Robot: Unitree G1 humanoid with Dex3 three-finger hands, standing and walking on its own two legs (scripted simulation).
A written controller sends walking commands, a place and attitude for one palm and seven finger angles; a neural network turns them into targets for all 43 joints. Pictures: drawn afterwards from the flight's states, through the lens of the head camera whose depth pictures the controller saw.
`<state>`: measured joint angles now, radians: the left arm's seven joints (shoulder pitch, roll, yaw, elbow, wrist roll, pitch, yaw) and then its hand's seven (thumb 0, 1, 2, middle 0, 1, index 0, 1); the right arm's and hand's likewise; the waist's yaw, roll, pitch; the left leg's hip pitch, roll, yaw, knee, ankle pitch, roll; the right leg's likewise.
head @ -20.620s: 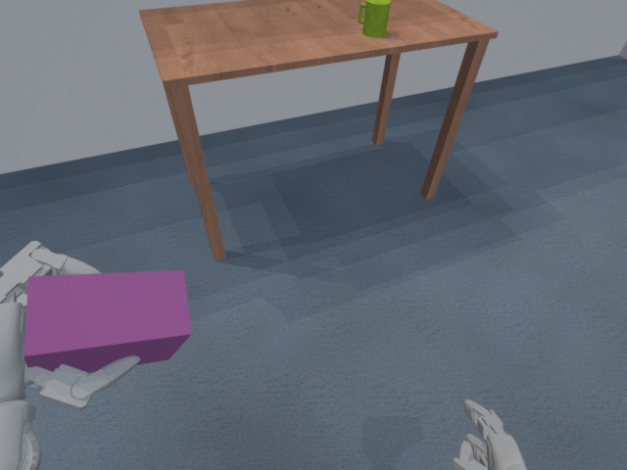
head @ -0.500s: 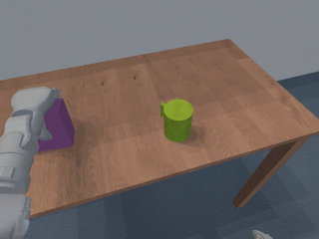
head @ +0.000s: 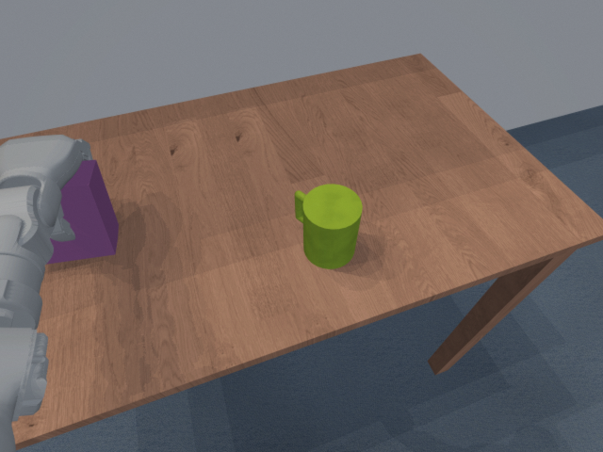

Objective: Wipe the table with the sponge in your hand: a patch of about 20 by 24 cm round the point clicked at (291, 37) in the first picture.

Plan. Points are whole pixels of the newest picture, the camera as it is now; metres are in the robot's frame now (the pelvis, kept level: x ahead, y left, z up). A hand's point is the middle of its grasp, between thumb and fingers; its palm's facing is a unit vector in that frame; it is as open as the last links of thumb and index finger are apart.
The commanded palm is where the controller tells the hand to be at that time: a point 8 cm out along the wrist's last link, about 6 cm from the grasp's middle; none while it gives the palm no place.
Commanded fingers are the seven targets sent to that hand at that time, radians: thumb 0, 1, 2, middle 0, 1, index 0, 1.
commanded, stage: slide across to the middle lane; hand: left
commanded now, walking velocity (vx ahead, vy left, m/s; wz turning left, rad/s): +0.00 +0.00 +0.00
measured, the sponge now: (69, 224) +0.40 +0.35 +0.06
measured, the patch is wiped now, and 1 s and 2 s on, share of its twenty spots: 0.25 0.40 0.70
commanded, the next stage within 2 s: wipe back along the middle lane in 0.52 s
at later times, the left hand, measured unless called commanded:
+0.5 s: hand (103, 179) +0.45 +0.29 +0.11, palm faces -0.04 +0.01 -1.00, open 10.5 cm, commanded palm +0.43 +0.27 +0.17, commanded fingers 0.00 0.10 1.30 -1.20 -1.60 -1.20 -1.60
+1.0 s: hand (120, 195) +0.42 +0.26 +0.11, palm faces -0.01 -0.02 -1.00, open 10.6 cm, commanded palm +0.39 +0.25 +0.15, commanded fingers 0.00 0.10 1.30 -1.20 -1.60 -1.20 -1.60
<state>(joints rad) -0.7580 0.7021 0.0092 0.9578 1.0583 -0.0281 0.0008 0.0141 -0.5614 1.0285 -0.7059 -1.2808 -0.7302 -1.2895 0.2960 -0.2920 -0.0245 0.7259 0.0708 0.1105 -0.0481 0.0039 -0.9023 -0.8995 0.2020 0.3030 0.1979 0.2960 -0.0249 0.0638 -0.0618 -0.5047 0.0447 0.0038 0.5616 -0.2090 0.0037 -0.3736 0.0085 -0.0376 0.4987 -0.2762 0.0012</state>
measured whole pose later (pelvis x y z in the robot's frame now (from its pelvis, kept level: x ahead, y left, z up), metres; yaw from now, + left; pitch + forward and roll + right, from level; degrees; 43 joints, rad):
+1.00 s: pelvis +0.03 -0.02 +0.00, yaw +1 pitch +5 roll -1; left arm -0.52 0.48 -0.10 0.53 0.98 0.31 0.02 0.01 -0.54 1.03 -0.68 -1.29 -0.70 -1.30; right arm 0.17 -0.29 0.00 0.67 0.08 0.15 -0.02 0.01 -0.90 -0.90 0.20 0.30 0.20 0.30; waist 0.01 0.07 -0.07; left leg -0.36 0.04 0.00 0.50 -0.24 -0.01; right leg -0.23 0.00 -0.04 0.46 -0.32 -0.01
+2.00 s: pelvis +0.03 -0.01 +0.00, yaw +0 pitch +1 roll +0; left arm -0.09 0.43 -0.16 -0.04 0.96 0.45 0.03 0.00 -0.51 1.02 -0.65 -1.31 -0.67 -1.32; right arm 0.07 -0.27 0.04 0.62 0.08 0.15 0.01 0.01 -0.90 -0.90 0.20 0.30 0.18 0.29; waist 0.07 0.09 -0.06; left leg -0.29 0.03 0.02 0.51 -0.25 -0.01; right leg -0.18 -0.01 -0.02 0.49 -0.34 -0.01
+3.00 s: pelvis +0.00 -0.03 +0.00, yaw +1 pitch -3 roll +1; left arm -0.19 0.33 -0.38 0.03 0.99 0.52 0.06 -0.02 -0.52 1.02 -0.66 -1.30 -0.68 -1.31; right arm 0.04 -0.26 0.02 0.71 0.08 0.08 0.02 0.01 -0.90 -0.90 0.20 0.30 0.15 0.27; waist 0.11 0.11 -0.04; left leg -0.23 0.03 0.00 0.46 -0.18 -0.03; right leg -0.14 0.00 -0.05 0.50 -0.31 -0.03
